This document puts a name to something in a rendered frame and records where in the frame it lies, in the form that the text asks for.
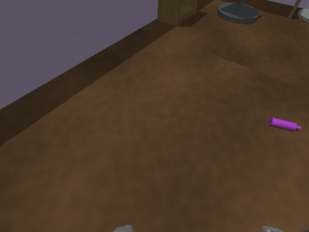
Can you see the bookshelf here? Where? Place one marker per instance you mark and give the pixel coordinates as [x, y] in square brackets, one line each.
[176, 11]

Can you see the bottle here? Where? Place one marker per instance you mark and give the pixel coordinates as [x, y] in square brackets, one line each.
[283, 124]

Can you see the office chair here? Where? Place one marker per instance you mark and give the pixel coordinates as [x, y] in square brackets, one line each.
[238, 12]

